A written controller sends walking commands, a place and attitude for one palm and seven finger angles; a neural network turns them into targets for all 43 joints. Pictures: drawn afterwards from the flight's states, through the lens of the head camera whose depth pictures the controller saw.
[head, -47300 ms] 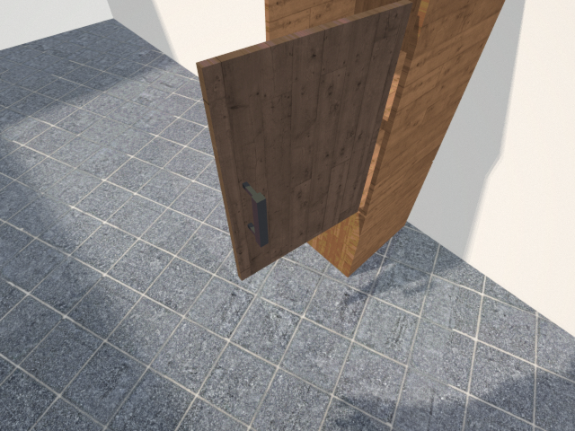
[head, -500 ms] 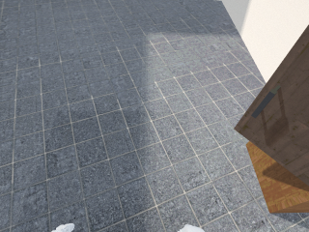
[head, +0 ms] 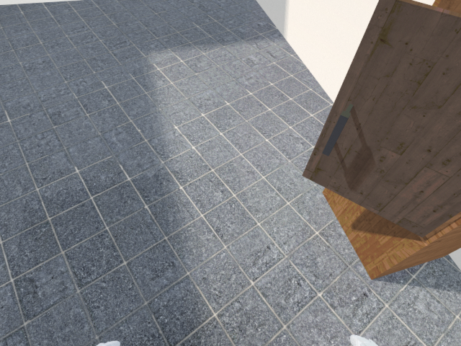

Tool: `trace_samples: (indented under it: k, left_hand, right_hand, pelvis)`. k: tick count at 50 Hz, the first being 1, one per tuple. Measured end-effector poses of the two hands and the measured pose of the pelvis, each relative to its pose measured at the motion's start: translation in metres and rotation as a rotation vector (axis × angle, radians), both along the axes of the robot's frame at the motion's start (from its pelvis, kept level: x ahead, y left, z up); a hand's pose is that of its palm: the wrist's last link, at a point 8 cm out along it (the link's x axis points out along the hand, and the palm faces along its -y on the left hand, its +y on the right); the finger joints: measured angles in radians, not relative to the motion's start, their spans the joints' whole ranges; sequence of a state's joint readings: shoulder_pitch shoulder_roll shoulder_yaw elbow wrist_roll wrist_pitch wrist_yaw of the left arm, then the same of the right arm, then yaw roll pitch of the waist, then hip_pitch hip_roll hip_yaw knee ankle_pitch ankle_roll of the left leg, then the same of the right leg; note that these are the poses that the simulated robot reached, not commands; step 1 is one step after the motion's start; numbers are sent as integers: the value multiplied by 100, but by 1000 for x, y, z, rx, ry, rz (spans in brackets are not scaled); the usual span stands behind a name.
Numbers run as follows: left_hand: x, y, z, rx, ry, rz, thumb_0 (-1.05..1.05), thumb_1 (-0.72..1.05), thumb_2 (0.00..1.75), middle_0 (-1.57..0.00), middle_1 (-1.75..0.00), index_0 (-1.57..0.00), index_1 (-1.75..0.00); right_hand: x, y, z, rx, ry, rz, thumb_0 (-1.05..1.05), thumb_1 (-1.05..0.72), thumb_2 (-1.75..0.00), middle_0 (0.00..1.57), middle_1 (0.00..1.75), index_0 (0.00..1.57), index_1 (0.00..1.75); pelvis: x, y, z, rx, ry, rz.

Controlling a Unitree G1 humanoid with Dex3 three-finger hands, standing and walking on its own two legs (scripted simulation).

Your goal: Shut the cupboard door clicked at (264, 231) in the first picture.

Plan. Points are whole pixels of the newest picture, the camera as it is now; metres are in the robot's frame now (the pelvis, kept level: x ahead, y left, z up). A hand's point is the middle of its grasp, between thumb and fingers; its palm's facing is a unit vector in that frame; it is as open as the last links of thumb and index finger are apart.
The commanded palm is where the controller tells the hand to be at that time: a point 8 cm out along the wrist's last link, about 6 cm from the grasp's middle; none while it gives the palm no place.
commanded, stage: turn to face it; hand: left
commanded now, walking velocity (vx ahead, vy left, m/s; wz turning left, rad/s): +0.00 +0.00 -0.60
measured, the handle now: (337, 130) +0.66 -0.25 -0.06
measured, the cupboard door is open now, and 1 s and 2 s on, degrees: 41 41 41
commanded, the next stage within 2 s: take the last steps up to it in 0.78 s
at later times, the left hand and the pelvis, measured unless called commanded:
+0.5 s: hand (159, 322) +0.17 +0.15 -0.14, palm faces -0.28 -0.92 -0.28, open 7.4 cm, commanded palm none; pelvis +0.01 -0.02 +0.00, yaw -17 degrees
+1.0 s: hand (155, 314) +0.19 +0.16 -0.16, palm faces -0.40 -0.89 -0.19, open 7.4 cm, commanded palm none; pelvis +0.04 +0.01 +0.02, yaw -26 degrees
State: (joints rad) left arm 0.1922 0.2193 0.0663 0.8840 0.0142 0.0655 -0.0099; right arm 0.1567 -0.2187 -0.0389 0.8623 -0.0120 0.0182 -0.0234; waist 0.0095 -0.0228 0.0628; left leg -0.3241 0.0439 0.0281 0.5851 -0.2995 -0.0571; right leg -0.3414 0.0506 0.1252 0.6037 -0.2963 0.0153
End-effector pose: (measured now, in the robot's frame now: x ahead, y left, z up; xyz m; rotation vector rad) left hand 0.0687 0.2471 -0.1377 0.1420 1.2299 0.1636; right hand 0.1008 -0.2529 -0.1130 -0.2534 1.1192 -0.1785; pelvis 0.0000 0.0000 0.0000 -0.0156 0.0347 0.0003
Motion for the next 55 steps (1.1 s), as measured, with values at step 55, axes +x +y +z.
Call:
trace_samples:
  k: [55]
  left_hand:
    - [147,-61,18,17,61,-533,1,91,90,-20,-30,-19,-30]
  right_hand:
    - [-161,35,-4,100,176,-569,0,-91,-89,20,30,21,30]
  pelvis:
    - [43,-5,17,-11,-11,-498]
